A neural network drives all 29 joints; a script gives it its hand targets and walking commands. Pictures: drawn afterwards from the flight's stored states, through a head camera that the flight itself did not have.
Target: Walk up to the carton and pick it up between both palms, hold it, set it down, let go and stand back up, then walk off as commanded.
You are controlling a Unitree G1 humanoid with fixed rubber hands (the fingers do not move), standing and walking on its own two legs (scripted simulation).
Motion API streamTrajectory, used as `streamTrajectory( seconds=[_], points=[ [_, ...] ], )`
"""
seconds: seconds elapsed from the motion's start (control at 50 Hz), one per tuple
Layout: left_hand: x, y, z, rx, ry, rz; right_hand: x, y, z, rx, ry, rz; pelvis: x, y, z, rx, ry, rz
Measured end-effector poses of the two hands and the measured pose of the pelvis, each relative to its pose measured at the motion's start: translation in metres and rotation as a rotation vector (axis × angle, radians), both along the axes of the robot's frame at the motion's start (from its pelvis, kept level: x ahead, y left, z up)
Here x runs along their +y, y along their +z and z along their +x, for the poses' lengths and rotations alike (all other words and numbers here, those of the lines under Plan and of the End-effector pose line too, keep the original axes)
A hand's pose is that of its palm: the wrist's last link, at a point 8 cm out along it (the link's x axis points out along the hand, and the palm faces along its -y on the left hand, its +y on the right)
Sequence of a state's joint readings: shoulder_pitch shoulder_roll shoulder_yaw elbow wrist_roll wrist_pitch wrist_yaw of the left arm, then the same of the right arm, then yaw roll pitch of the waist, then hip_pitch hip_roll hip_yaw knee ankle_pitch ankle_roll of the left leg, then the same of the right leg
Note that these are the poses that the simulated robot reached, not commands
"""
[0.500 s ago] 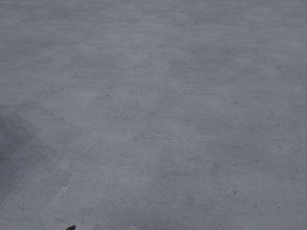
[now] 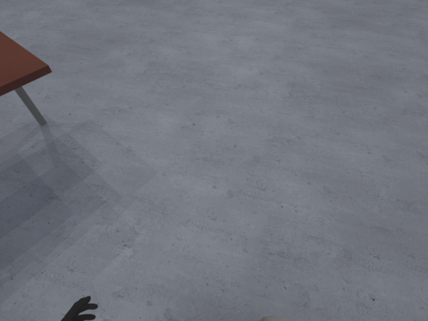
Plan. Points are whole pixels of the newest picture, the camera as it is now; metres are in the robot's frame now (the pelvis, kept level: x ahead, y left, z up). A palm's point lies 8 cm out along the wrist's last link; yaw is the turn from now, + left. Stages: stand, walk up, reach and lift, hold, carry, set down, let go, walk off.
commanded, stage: walk up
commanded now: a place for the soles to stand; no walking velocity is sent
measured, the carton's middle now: out of the picture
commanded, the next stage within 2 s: none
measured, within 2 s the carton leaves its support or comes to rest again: neither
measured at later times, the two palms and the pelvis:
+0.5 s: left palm out of the picture +0.11 +0.33 -0.12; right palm (341, 251) +0.27 -0.26 -0.10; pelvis +0.10 +0.01 -0.02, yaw +12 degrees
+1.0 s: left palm (31, 305) +0.19 +0.38 -0.10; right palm (306, 221) +0.35 -0.21 -0.13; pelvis +0.20 +0.05 -0.02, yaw +19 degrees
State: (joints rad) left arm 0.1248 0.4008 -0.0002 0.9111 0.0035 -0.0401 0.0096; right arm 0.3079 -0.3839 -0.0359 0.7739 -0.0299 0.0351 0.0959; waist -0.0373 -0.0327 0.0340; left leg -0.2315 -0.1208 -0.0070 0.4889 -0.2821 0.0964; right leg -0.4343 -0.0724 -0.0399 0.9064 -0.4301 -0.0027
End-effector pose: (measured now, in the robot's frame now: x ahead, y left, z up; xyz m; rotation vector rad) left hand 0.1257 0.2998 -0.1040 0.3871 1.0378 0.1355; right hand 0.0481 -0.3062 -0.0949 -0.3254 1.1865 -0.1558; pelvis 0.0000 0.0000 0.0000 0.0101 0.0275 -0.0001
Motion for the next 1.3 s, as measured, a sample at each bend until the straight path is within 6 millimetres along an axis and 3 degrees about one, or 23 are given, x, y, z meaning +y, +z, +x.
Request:
streamTrajectory(
  seconds=[0.16,0.26,0.36,0.54,0.62,0.74,0.94,1.0,1.1,1.22,1.3],
  points=[
    [-0.012,0.013,0.037,-0.057,-0.01,0.049,-0.008,-0.021,0.048,-0.023,0.033,0.051,-0.016,-0.007,0.03,0.016,0.018,0.04],
    [-0.006,0.022,0.024,-0.061,0.07,0.079,-0.002,-0.019,0.104,-0.084,0.106,0.072,-0.02,-0.005,0.05,-0.015,0.066,0.024],
    [0.007,0.017,0.005,-0.05,0.154,0.081,0.006,-0.016,0.156,-0.119,0.197,0.066,-0.015,-0.009,0.068,-0.044,0.127,-0.007],
    [0.041,-0.027,-0.016,0.02,0.288,0.002,0.058,-0.007,0.238,-0.124,0.334,0.011,0.023,-0.023,0.105,-0.039,0.226,-0.075],
    [0.057,-0.037,-0.008,0.036,0.311,-0.032,0.08,-0.005,0.252,-0.119,0.345,-0.015,0.044,-0.024,0.12,-0.049,0.268,-0.051],
    [0.078,-0.016,0.009,0.024,0.331,-0.012,0.095,-0.001,0.259,-0.078,0.343,-0.013,0.062,-0.011,0.142,-0.056,0.294,-0.029],
    [0.083,0.004,0.051,0.018,0.333,0.057,0.095,-0.024,0.288,-0.04,0.346,0.049,0.059,-0.012,0.183,-0.039,0.318,0.037],
    [0.076,0.007,0.06,0.017,0.336,0.078,0.094,-0.036,0.305,-0.029,0.356,0.071,0.051,-0.016,0.196,-0.028,0.323,0.048],
    [0.073,0.019,0.055,0.024,0.402,0.101,0.106,-0.037,0.344,-0.029,0.408,0.094,0.05,-0.011,0.218,-0.037,0.346,0.048],
    [0.08,0.019,0.051,0.037,0.463,0.105,0.122,-0.035,0.387,-0.037,0.471,0.079,0.061,-0.012,0.24,-0.05,0.398,0.022],
    [0.09,0.009,0.049,0.031,0.504,0.084,0.144,-0.033,0.414,-0.038,0.514,0.064,0.076,-0.016,0.251,-0.058,0.441,-0.007]
  ],
)
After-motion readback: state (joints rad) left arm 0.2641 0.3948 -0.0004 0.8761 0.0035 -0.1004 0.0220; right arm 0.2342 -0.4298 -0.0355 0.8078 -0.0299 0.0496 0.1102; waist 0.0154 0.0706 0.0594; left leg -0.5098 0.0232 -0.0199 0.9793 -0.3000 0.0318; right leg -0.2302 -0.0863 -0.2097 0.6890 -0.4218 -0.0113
